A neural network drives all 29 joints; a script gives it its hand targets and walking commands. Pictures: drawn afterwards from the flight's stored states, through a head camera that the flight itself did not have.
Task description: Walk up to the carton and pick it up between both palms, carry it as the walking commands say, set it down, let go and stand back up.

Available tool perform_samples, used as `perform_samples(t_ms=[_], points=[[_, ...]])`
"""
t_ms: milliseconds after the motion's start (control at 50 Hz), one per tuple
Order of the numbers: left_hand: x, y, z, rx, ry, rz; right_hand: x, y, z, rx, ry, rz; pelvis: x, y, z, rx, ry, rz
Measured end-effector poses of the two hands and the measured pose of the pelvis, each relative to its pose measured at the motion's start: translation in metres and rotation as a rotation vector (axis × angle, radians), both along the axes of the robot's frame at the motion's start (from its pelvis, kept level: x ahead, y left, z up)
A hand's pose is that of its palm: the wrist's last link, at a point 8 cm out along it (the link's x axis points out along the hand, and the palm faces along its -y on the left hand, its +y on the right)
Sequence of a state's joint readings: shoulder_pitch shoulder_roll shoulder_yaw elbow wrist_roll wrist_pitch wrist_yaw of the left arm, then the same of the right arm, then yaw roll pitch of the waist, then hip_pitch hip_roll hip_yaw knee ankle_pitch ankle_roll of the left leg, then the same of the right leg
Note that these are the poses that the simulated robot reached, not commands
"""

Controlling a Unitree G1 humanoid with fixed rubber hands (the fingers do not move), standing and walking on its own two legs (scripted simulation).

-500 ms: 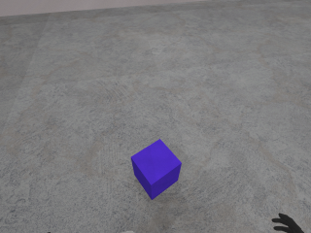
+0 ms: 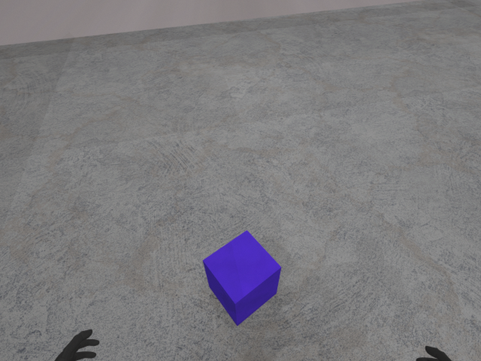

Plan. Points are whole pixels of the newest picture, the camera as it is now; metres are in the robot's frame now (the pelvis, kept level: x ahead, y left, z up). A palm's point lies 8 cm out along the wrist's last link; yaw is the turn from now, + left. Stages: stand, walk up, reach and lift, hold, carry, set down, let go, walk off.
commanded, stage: walk up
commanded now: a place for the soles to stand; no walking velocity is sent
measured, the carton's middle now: (242, 278) +0.54 +0.04 -0.65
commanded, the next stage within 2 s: none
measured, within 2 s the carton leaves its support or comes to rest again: neither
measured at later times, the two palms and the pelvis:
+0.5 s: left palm out of the picture +0.07 +0.21 -0.10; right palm out of the picture +0.21 -0.48 -0.07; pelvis +0.06 -0.13 -0.02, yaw +15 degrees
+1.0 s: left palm out of the picture +0.11 +0.11 -0.11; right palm (469, 224) +0.44 -0.50 -0.11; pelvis +0.18 -0.25 -0.05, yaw +31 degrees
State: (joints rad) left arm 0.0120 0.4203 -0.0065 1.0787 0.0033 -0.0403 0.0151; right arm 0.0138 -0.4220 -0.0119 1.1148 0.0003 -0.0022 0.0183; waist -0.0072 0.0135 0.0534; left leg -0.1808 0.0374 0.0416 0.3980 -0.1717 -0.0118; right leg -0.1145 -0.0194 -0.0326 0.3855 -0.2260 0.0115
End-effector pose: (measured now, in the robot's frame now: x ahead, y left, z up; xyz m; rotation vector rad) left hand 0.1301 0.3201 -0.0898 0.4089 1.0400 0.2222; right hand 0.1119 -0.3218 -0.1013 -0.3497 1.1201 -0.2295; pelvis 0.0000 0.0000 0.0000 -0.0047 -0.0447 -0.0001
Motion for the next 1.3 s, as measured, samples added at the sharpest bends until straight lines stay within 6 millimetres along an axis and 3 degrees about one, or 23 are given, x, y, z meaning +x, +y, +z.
perform_samples(t_ms=[60,160,220,300,380,500,600,660,780,880,940,1040,1180,1300], points=[[0.005,0.005,0.002,-0.02,-0.019,0.001,-0.011,-0.013,0.007,-0.051,-0.014,-0.011,0.0,-0.003,-0.002,0.005,0.017,0.029],[0.015,0.006,0.01,-0.03,-0.087,0.004,-0.053,-0.063,0.028,-0.201,0.068,0.001,0.001,-0.022,-0.005,0.019,0.04,0.081],[0.014,-0.004,0.007,-0.033,-0.082,0.005,-0.062,-0.095,0.04,-0.269,0.092,0.024,0.005,-0.04,-0.01,0.019,0.044,0.106],[0.017,-0.032,0.0,-0.035,-0.088,0.013,-0.047,-0.14,0.046,-0.335,0.085,0.075,0.014,-0.073,-0.019,0.017,0.05,0.132],[0.001,-0.065,-0.012,-0.01,-0.095,0.054,0.0,-0.178,0.035,-0.369,0.043,0.15,0.028,-0.11,-0.035,0.012,0.051,0.165],[-0.061,-0.106,-0.012,-0.04,-0.027,0.23,0.099,-0.16,0.03,-0.266,-0.05,0.289,0.056,-0.134,-0.022,0.009,0.033,0.26],[-0.086,-0.119,-0.019,-0.029,0.01,0.315,0.168,-0.144,0.029,-0.24,-0.11,0.414,0.087,-0.144,-0.027,0.008,0.036,0.313],[-0.079,-0.13,-0.028,-0.028,0.026,0.335,0.193,-0.154,0.03,-0.27,-0.148,0.439,0.103,-0.155,-0.034,0.019,0.03,0.348],[-0.032,-0.155,-0.028,-0.02,-0.044,0.358,0.233,-0.187,0.037,-0.295,-0.145,0.476,0.139,-0.188,-0.036,0.018,0.016,0.413],[-0.009,-0.183,-0.035,0.035,-0.091,0.413,0.284,-0.206,0.01,-0.258,-0.137,0.546,0.164,-0.225,-0.055,-0.003,0.015,0.48],[-0.009,-0.203,-0.033,0.044,-0.092,0.46,0.312,-0.197,-0.005,-0.207,-0.139,0.569,0.171,-0.239,-0.055,0.01,0.008,0.52],[-0.025,-0.218,-0.018,0.083,-0.071,0.531,0.337,-0.175,-0.016,-0.121,-0.088,0.647,0.181,-0.249,-0.046,0.024,0.018,0.57],[-0.073,-0.216,-0.014,0.133,0.016,0.641,0.355,-0.152,-0.022,-0.09,-0.059,0.728,0.188,-0.248,-0.046,0.027,0.032,0.636],[-0.083,-0.239,-0.014,0.134,0.029,0.683,0.38,-0.136,-0.025,-0.052,-0.084,0.744,0.196,-0.255,-0.044,0.005,0.02,0.685]])
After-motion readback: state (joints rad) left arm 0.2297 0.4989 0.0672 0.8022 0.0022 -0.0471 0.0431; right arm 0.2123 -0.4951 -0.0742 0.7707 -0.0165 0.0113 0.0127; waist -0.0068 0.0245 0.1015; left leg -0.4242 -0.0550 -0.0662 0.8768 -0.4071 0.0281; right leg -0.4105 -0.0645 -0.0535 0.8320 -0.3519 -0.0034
